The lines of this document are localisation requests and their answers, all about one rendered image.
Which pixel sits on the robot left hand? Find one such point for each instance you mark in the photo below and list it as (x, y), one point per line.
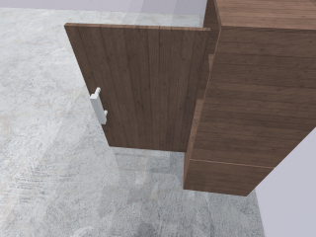
(83, 232)

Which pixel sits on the handle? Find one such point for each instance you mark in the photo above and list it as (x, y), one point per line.
(101, 114)

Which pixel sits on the cupboard door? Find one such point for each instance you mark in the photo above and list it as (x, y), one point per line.
(149, 78)

